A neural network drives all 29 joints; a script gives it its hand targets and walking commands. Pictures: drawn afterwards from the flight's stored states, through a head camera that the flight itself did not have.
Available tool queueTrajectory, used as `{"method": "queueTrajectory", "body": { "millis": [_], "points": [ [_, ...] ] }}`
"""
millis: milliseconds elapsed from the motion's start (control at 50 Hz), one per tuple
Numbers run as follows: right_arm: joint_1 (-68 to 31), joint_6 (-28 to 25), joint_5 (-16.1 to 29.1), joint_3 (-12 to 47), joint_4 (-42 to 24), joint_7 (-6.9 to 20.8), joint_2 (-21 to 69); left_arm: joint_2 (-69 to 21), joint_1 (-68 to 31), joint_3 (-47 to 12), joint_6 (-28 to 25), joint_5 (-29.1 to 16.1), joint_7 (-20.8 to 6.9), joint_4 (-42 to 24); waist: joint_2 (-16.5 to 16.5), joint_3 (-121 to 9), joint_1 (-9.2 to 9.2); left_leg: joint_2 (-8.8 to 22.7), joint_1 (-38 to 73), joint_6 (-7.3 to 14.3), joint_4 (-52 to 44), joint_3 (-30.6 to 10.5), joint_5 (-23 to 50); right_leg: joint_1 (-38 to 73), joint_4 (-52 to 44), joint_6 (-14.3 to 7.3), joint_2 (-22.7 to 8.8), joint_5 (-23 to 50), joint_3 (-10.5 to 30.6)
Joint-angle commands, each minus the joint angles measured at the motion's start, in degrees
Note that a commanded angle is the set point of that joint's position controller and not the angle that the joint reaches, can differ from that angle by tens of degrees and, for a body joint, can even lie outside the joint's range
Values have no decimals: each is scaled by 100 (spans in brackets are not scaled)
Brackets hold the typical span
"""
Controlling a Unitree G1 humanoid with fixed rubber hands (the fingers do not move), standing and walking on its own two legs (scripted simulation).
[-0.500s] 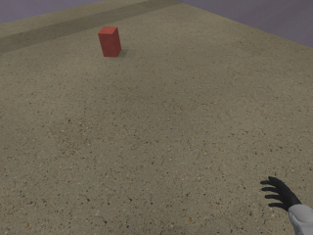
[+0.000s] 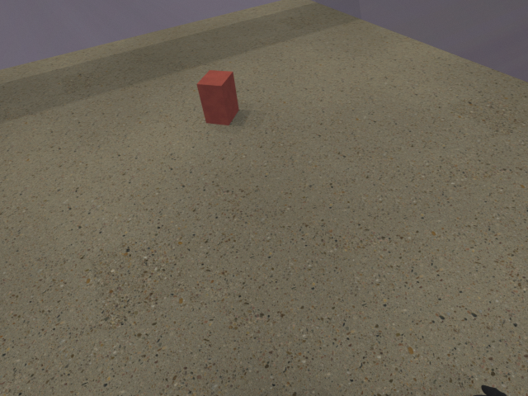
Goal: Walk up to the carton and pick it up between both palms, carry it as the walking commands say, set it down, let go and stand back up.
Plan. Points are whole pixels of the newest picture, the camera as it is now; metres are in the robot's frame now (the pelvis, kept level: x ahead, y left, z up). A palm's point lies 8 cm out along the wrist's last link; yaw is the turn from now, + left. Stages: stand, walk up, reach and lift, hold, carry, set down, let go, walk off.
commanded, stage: walk up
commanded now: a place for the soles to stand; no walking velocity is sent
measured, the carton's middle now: (219, 98) +2.12 +0.45 -0.62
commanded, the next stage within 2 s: none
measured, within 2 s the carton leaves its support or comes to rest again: neither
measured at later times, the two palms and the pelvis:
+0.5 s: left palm (101, 273) +0.39 +0.38 -0.08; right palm (411, 221) +0.49 -0.28 -0.07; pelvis +0.34 +0.04 +0.00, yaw +3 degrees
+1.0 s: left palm (129, 177) +0.64 +0.39 -0.05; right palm (375, 138) +0.81 -0.27 -0.08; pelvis +0.65 +0.03 +0.01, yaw +6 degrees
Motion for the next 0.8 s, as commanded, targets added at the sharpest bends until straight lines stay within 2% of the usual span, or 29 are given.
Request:
{"method": "queueTrajectory", "body": {
  "millis": [0, 20, 60, 80, 100, 140, 220, 260, 280, 300, 320, 340, 360, 380, 400, 440, 460, 500, 540, 580, 600, 640, 660, 680, 700, 720, 740, 760, 780],
  "points": [
    [-278, -6, -38, -221, -417, 123, -808, 1448, 99, 389, -163, -55, 49, -186, -1054, 239, -54, 435, -851, -141, -709, -341, 569, 508, -2225, -675, -1435, -538, 1541],
    [-474, 14, -12, -200, -476, 182, -763, 1462, 88, 408, -175, -53, 49, -185, -1102, 203, -34, 387, -778, -160, -1050, -210, 692, 564, -2279, -651, -1306, -504, 1229],
    [-866, 41, 23, -182, -592, 284, -665, 1483, 27, 422, -177, -39, 59, -151, -1097, 216, -84, 231, -621, -168, -1715, 116, 1148, 562, -2411, -442, -978, -434, 709],
    [-1153, 57, 21, -160, -647, 329, -617, 1434, 75, 423, -166, -29, 53, -131, -1008, 204, -42, 215, -533, -165, -1988, 276, 1262, 627, -2427, -443, -928, -285, 588],
    [-1385, 74, 30, -149, -698, 347, -557, 1472, 152, 434, -151, -31, 46, -83, -1070, 228, 13, 202, -474, -167, -2252, 356, 1313, 746, -2395, -418, -907, -120, 462],
    [-1766, 114, 18, -134, -751, 364, -483, 1521, 350, 437, -98, -61, 55, -2, -1012, 222, 89, 146, -427, -109, -2772, 531, 1311, 1115, -2242, -327, -917, 654, 264],
    [-2318, 178, -61, -161, -864, 351, -405, 1676, 658, 415, 50, -124, 144, 79, -1052, 297, 219, 72, -219, 128, -3472, 774, 1009, 1707, -1893, -506, -1287, 2020, 247],
    [-1840, 203, -151, -223, -753, 285, -496, 1759, 637, 428, 133, -176, 200, 32, -1131, -95, -16, -205, 608, 354, -3731, 982, 721, 1897, -1018, -517, -1288, 3023, 90],
    [-1113, 213, -233, -301, -540, 218, -626, 1723, 540, 400, 185, -185, 232, -53, -967, -535, -374, -372, 1615, 551, -3844, 1044, 580, 1683, 86, -430, -1214, 3388, -47],
    [-71, 213, -345, -443, -278, 110, -964, 1408, 696, 280, 215, -193, 236, -192, -378, -1213, -831, -288, 3548, 945, -3634, 625, 112, 443, 1776, -259, -929, 2964, -32],
    [854, 196, -397, -678, -193, -38, -1634, 897, 724, 53, 169, -175, 234, -423, 879, -1694, -1267, 1253, 5150, 1498, -3727, -1625, -778, -1619, 3812, -93, -308, 702, 51],
    [593, 133, -189, -594, -502, -114, -1763, 1056, 642, 77, 147, -241, 237, -608, 689, -1280, -988, 2080, 5263, 1948, -4387, -3522, -766, -3048, 4527, -36, 512, -1524, 986],
    [283, 85, 106, -548, -535, -140, -1456, 1495, 350, 91, 134, -202, 221, -521, -515, -1021, -857, 1991, 4419, 1923, -4366, -2824, -677, -2910, 4543, -97, -68, -1093, 1588],
    [-49, 50, 187, -508, -503, -170, -1310, 1459, 409, 92, 107, -180, 140, -370, -863, -490, -657, 1683, 3676, 1583, -4507, -1905, -67, -2627, 4085, -163, -252, -738, 1787],
    [-237, -15, 157, -413, -580, -186, -1163, 1353, 563, 112, 106, -215, 95, -316, -647, -226, -428, 1423, 3044, 1403, -4709, -1478, 642, -2282, 3690, -108, -342, -472, 1804],
    [-591, -128, 137, -322, -681, -166, -954, 1354, 773, 158, 173, -210, 34, -192, -239, -157, -64, 1071, 2197, 1255, -4932, -605, 1508, -1530, 3101, 71, -509, -257, 1606],
    [-557, -164, 107, -314, -719, -150, -978, 1278, 786, 146, 204, -186, -1, -193, 1, -222, -62, 1051, 2107, 1330, -4967, -402, 1432, -1463, 2865, 149, -514, -248, 1495],
    [-544, -214, 59, -303, -767, -109, -917, 1162, 269, 122, 235, -118, -82, -367, 78, 192, -154, 1007, 1732, 1463, -5281, -168, 824, -1549, 1939, 237, -566, -162, 1313],
    [-418, -244, 19, -333, -766, -61, -950, 1033, -279, 136, 215, -68, -158, -488, 156, 337, -301, 838, 1610, 1294, -5412, 9, 571, -1236, 980, 210, -441, 559, 1028],
    [-328, -235, 13, -349, -755, -37, -930, 896, -383, 161, 201, -55, -200, -445, 352, 256, -332, 672, 1413, 1103, -5364, 188, 476, -661, 485, 157, -170, 1252, 795],
    [-323, -225, 15, -368, -758, -31, -973, 914, -367, 210, 207, -50, -199, -368, 278, 178, -296, 773, 1335, 1130, -5215, 131, 478, -324, 532, 138, -118, 1296, 720],
    [-262, -205, 24, -342, -759, -63, -903, 903, -284, 231, 215, -73, -177, -274, 86, 123, -183, 866, 1308, 1079, -4809, 106, 1028, 99, 409, 34, -80, 1333, 772],
    [-281, -210, 37, -340, -751, -91, -919, 928, 43, 261, 217, -65, -137, -193, -126, -21, 64, 770, 1297, 950, -4224, 270, 1609, 648, 197, -41, -39, 1309, 711],
    [-215, -201, 33, -295, -781, -114, -865, 1077, 820, 343, 197, -49, -77, 40, -738, -487, 482, 424, 1088, 745, -2846, 568, 1899, 1695, 60, -181, 75, 956, 619],
    [38, -193, -12, -197, -875, -132, -641, 1551, 1893, 536, 179, -4, 25, 218, -1751, -1119, 974, -67, 219, 460, -867, 748, 897, 2896, -260, -507, -749, -7, 1782],
    [451, -170, 37, -107, -993, -178, -418, 2063, 2002, 592, 133, -20, 112, 12, -2215, -1310, 800, -639, -791, 277, 432, -59, -1552, 3342, -968, -769, -2215, -1070, 4452],
    [648, -128, 66, -250, -826, -227, -914, 2073, 1258, 555, 144, -92, 141, -245, -1080, -1248, 441, -425, -1177, 295, 979, -582, -1363, 3169, -1220, -1034, -2551, -1522, 5070],
    [498, -103, 69, -259, -660, -278, -1046, 1733, 668, 484, 149, -134, 178, -381, -426, -707, 254, -124, -1266, 236, 950, -650, -940, 2545, -1223, -1052, -2228, -1565, 4308],
    [409, -121, 69, -227, -637, -262, -941, 1547, 390, 435, 142, -117, 185, -485, -478, -388, 158, -2, -1101, 178, 592, -575, -568, 1892, -1328, -988, -1919, -1279, 3670]
  ]
}}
